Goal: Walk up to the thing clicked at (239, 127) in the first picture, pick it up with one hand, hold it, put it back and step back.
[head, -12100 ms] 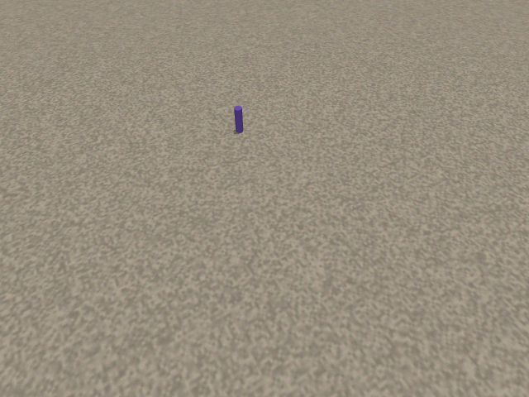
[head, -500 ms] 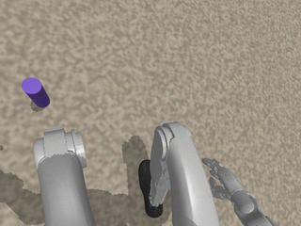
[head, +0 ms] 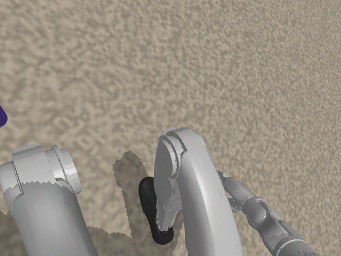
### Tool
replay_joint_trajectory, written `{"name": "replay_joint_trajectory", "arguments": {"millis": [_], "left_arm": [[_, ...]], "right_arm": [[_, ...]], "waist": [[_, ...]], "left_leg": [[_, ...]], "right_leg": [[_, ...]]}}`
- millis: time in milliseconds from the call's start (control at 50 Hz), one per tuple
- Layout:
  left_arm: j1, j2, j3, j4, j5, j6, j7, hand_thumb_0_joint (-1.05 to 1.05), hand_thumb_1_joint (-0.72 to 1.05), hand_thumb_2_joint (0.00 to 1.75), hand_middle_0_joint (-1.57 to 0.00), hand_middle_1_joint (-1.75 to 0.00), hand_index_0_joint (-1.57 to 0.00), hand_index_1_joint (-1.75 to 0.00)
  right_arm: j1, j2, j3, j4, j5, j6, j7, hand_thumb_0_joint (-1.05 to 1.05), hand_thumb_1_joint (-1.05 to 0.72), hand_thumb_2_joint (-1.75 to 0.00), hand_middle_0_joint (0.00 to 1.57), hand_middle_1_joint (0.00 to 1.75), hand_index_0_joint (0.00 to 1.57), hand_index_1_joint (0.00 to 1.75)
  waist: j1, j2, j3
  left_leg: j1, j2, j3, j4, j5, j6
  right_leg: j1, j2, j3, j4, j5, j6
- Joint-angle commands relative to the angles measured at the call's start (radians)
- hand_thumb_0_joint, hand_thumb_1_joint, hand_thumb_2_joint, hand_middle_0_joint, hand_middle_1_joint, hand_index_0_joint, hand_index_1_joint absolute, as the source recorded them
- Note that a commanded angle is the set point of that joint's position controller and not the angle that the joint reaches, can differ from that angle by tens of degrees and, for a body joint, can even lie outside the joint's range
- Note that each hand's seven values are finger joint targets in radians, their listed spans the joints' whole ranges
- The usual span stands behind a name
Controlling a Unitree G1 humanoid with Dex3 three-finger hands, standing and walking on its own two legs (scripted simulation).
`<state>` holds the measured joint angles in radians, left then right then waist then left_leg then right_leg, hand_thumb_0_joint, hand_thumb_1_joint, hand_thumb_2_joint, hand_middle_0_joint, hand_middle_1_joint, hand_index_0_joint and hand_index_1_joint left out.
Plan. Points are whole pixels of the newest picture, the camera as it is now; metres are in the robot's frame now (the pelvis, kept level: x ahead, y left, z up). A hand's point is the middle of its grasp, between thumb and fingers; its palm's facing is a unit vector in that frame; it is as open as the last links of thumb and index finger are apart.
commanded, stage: close in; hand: left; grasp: from the side
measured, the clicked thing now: out of the picture +0.42 +0.30 -0.20
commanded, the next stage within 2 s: rest palm in 0.32 s
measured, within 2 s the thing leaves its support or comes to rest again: leaves its support in 1.74 s
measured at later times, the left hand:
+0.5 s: hand out of the picture +0.39 +0.30 -0.16, palm faces +0.25 -0.97 +0.02, open 17.1 cm
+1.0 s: hand out of the picture +0.41 +0.30 -0.17, palm faces +0.27 -0.96 +0.01, open 9.7 cm
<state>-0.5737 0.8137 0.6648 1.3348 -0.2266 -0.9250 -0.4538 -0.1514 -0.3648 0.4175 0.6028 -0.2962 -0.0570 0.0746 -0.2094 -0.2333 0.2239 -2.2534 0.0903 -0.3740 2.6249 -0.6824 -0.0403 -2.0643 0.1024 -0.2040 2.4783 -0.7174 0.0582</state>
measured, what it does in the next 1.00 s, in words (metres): stands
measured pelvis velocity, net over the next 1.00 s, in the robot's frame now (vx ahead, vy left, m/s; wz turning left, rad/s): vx -0.01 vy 0.01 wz -0.05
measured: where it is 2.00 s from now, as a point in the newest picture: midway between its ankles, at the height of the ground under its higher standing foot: (115, 236)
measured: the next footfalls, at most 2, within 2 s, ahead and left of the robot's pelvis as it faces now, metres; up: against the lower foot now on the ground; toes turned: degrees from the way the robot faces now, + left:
none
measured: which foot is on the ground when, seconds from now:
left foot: down 0.00-1.00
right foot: down 0.00-1.00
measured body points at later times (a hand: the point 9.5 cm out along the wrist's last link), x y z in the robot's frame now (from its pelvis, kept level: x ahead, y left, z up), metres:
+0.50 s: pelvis -0.01 +0.01 -0.01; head +0.20 +0.19 +0.34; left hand +0.38 +0.35 -0.16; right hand +0.19 -0.23 -0.04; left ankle +0.08 +0.14 -0.25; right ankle +0.11 -0.12 -0.25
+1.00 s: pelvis -0.01 +0.01 +0.00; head +0.21 +0.20 +0.33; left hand +0.39 +0.35 -0.17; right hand +0.17 -0.23 -0.03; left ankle +0.08 +0.14 -0.25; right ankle +0.11 -0.12 -0.25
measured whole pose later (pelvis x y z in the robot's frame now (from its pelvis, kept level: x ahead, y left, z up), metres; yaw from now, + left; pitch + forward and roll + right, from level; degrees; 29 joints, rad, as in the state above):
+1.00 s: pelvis -0.01 +0.01 +0.00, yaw -3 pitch +10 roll -17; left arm -0.60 0.84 0.49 1.41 -0.16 -1.07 -0.16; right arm -0.19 -0.37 0.53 0.55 -0.36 0.01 0.12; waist -0.23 -0.29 0.30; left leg -2.23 0.08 -0.45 2.67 -0.69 -0.03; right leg -2.01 0.13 -0.25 2.46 -0.70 0.08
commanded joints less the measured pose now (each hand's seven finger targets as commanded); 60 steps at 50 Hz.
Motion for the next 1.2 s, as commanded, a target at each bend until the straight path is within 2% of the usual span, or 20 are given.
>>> {"name": "replay_joint_trajectory", "arguments": {"millis": [0, 20, 40, 80, 140, 200, 280, 320, 400, 560, 580, 620, 700, 740, 820, 860, 960, 1040, 1080, 1180], "left_arm": [[-0.151, 0.195, -0.037, -0.131, -0.010, -0.096, 0.050, 0.00, -0.56, 0.02, -0.05, -0.05, -0.05, -0.05], [-0.155, 0.171, -0.072, -0.137, -0.005, -0.102, 0.056, 0.00, -0.55, 0.03, -0.05, -0.06, -0.05, -0.05], [-0.155, 0.182, -0.063, -0.119, -0.002, -0.107, 0.068, 0.00, -0.55, 0.02, -0.05, -0.06, -0.05, -0.05], [-0.157, 0.157, -0.090, -0.135, -0.006, -0.116, 0.082, 0.00, -0.57, 0.03, -0.05, -0.06, -0.06, -0.05], [-0.154, 0.166, -0.078, -0.142, -0.008, -0.136, 0.115, 0.00, -0.55, 0.03, -0.04, -0.06, -0.05, -0.05], [-0.152, 0.168, -0.087, -0.140, 0.010, -0.157, 0.150, 0.00, -0.50, 0.05, -0.04, -0.06, -0.04, -0.05], [-0.189, 0.152, -0.127, -0.143, 0.034, -0.177, 0.185, 0.00, -0.44, 0.07, -0.03, -0.05, -0.03, -0.04], [-0.175, 0.161, -0.129, -0.133, 0.041, -0.184, 0.199, 0.00, -0.43, 0.08, -0.03, -0.05, -0.03, -0.04], [-0.167, 0.142, -0.144, -0.112, 0.040, -0.197, 0.220, 0.00, -0.43, 0.10, -0.04, -0.06, -0.05, -0.05], [-0.177, 0.132, -0.167, -0.073, 0.044, -0.219, 0.258, 0.00, -0.24, 0.21, -0.12, -0.10, -0.11, -0.11], [-0.180, 0.161, -0.154, -0.069, 0.050, -0.222, 0.268, 0.00, -0.16, 0.25, -0.20, -0.18, -0.19, -0.19], [-0.186, 0.159, -0.154, -0.066, 0.059, -0.227, 0.275, 0.00, -0.07, 0.33, -0.30, -0.27, -0.29, -0.28], [-0.204, 0.164, -0.151, -0.073, 0.054, -0.238, 0.286, 0.00, 0.07, 0.44, -0.38, -0.36, -0.37, -0.36], [-0.211, 0.192, -0.145, -0.069, 0.058, -0.235, 0.294, 0.00, 0.11, 0.47, -0.43, -0.40, -0.42, -0.40], [-0.224, 0.185, -0.168, -0.058, 0.073, -0.230, 0.297, 0.00, 0.23, 0.58, -0.54, -0.51, -0.53, -0.52], [-0.218, 0.180, -0.170, -0.067, 0.067, -0.229, 0.294, 0.00, 0.30, 0.64, -0.60, -0.57, -0.59, -0.58], [-0.234, 0.174, -0.176, -0.049, 0.062, -0.224, 0.301, 0.00, 0.49, 0.77, -0.73, -0.70, -0.72, -0.70], [-0.238, 0.194, -0.161, -0.033, 0.066, -0.223, 0.314, 0.00, 0.65, 0.87, -0.84, -0.81, -0.83, -0.81], [-0.251, 0.198, -0.163, -0.030, 0.070, -0.223, 0.323, 0.00, 0.69, 0.91, -0.88, -0.85, -0.87, -0.85], [-0.266, 0.200, -0.156, -0.022, 0.078, -0.227, 0.333, 0.00, 0.71, 1.13, -1.10, -1.12, -1.09, -1.12]], "right_arm": [[0.032, -0.331, -0.118, -0.033, -0.007, 0.000, -0.012, 0.00, -0.94, -0.91, 0.20, 0.30, 0.20, 0.30], [0.025, -0.329, -0.113, -0.041, -0.010, 0.001, -0.007, 0.00, -0.93, -0.91, 0.20, 0.30, 0.20, 0.30], [0.023, -0.331, -0.113, -0.038, -0.010, 0.003, -0.006, 0.00, -0.93, -0.91, 0.20, 0.30, 0.20, 0.30], [0.015, -0.333, -0.110, -0.042, -0.010, 0.006, -0.001, 0.00, -0.93, -0.90, 0.20, 0.30, 0.20, 0.30], [0.011, -0.335, -0.102, -0.044, -0.014, 0.012, 0.003, 0.00, -0.92, -0.90, 0.20, 0.30, 0.20, 0.30], [-0.001, -0.334, -0.095, -0.049, -0.021, 0.022, 0.007, 0.00, -0.92, -0.90, 0.20, 0.30, 0.20, 0.30], [-0.008, -0.340, -0.085, -0.050, -0.032, 0.033, 0.012, 0.00, -0.91, -0.90, 0.20, 0.30, 0.20, 0.30], [-0.014, -0.337, -0.080, -0.052, -0.035, 0.036, 0.014, 0.00, -0.91, -0.90, 0.20, 0.30, 0.20, 0.30], [-0.021, -0.342, -0.074, -0.058, -0.039, 0.040, 0.020, 0.00, -0.91, -0.90, 0.20, 0.30, 0.20, 0.30], [-0.022, -0.344, -0.046, -0.063, -0.051, 0.047, 0.023, 0.00, -0.89, -0.90, 0.20, 0.30, 0.20, 0.30], [-0.020, -0.345, -0.041, -0.064, -0.051, 0.049, 0.024, 0.00, -0.89, -0.90, 0.20, 0.30, 0.20, 0.30], [-0.026, -0.347, -0.037, -0.067, -0.055, 0.056, 0.025, 0.00, -0.89, -0.90, 0.20, 0.30, 0.20, 0.30], [-0.027, -0.349, -0.027, -0.068, -0.064, 0.060, 0.024, 0.00, -0.88, -0.90, 0.20, 0.30, 0.20, 0.30], [-0.025, -0.345, -0.021, -0.069, -0.064, 0.063, 0.023, 0.00, -0.88, -0.90, 0.20, 0.30, 0.20, 0.30], [-0.028, -0.352, -0.020, -0.073, -0.065, 0.068, 0.022, 0.00, -0.88, -0.90, 0.20, 0.30, 0.20, 0.30], [-0.025, -0.351, -0.018, -0.073, -0.065, 0.071, 0.021, 0.00, -0.88, -0.89, 0.20, 0.30, 0.20, 0.30], [-0.025, -0.353, -0.014, -0.073, -0.065, 0.073, 0.022, 0.00, -0.87, -0.89, 0.20, 0.30, 0.20, 0.30], [-0.024, -0.354, -0.008, -0.076, -0.067, 0.078, 0.021, 0.00, -0.86, -0.89, 0.20, 0.30, 0.20, 0.30], [-0.030, -0.352, -0.006, -0.077, -0.069, 0.079, 0.019, 0.00, -0.86, -0.89, 0.20, 0.30, 0.20, 0.30], [-0.028, -0.355, -0.004, -0.081, -0.074, 0.086, 0.018, 0.00, -0.86, -0.89, 0.20, 0.30, 0.20, 0.30]], "waist": [[-0.045, 0.473, -0.587], [-0.051, 0.468, -0.592], [-0.047, 0.458, -0.569], [-0.051, 0.452, -0.559], [-0.046, 0.473, -0.563], [-0.046, 0.492, -0.545], [-0.073, 0.516, -0.502], [-0.066, 0.507, -0.500], [-0.078, 0.490, -0.495], [-0.096, 0.476, -0.481], [-0.094, 0.479, -0.483], [-0.099, 0.493, -0.472], [-0.113, 0.502, -0.476], [-0.107, 0.499, -0.473], [-0.122, 0.510, -0.440], [-0.121, 0.504, -0.475], [-0.132, 0.501, -0.460], [-0.128, 0.494, -0.451], [-0.131, 0.490, -0.428], [-0.143, 0.494, -0.436]], "left_leg": [[0.419, 0.024, 0.154, -0.247, 0.096, 0.023], [0.421, 0.024, 0.151, -0.244, 0.101, 0.022], [0.400, 0.022, 0.150, -0.246, 0.081, 0.024], [0.403, 0.024, 0.143, -0.251, 0.066, 0.022], [0.417, 0.022, 0.137, -0.252, 0.070, 0.018], [0.427, 0.023, 0.126, -0.264, 0.085, 0.010], [0.428, 0.026, 0.117, -0.270, 0.075, 0.007], [0.419, 0.024, 0.121, -0.263, 0.073, 0.010], [0.415, 0.022, 0.114, -0.262, 0.036, 0.012], [0.416, 0.021, 0.097, -0.249, 0.082, 0.014], [0.415, 0.023, 0.094, -0.251, 0.079, 0.013], [0.429, 0.027, 0.082, -0.263, 0.080, 0.008], [0.438, 0.029, 0.083, -0.249, 0.100, 0.010], [0.417, 0.027, 0.092, -0.240, 0.081, 0.015], [0.418, 0.032, 0.079, -0.262, 0.052, 0.011], [0.440, 0.033, 0.075, -0.256, 0.078, 0.010], [0.433, 0.032, 0.067, -0.257, 0.072, 0.011], [0.427, 0.034, 0.065, -0.253, 0.086, 0.012], [0.415, 0.035, 0.067, -0.255, 0.071, 0.015], [0.435, 0.040, 0.057, -0.261, 0.074, 0.013]], "right_leg": [[0.233, 0.018, -0.101, -0.239, 0.221, -0.068], [0.242, 0.020, -0.104, -0.240, 0.227, -0.067], [0.233, 0.020, -0.107, -0.240, 0.208, -0.067], [0.222, 0.025, -0.115, -0.236, 0.197, -0.068], [0.227, 0.029, -0.124, -0.224, 0.199, -0.068], [0.216, 0.030, -0.132, -0.213, 0.206, -0.072], [0.204, 0.030, -0.138, -0.207, 0.204, -0.072], [0.213, 0.031, -0.136, -0.211, 0.207, -0.072], [0.206, 0.035, -0.146, -0.217, 0.185, -0.070], [0.235, 0.042, -0.154, -0.215, 0.229, -0.065], [0.238, 0.044, -0.156, -0.213, 0.224, -0.066], [0.229, 0.043, -0.163, -0.205, 0.220, -0.067], [0.250, 0.046, -0.162, -0.210, 0.247, -0.062], [0.258, 0.048, -0.156, -0.220, 0.237, -0.062], [0.228, 0.049, -0.169, -0.219, 0.212, -0.064], [0.249, 0.052, -0.170, -0.216, 0.235, -0.063], [0.246, 0.054, -0.175, -0.220, 0.236, -0.063], [0.249, 0.056, -0.174, -0.223, 0.245, -0.063], [0.245, 0.055, -0.173, -0.229, 0.234, -0.062], [0.247, 0.058, -0.176, -0.227, 0.241, -0.060]]}}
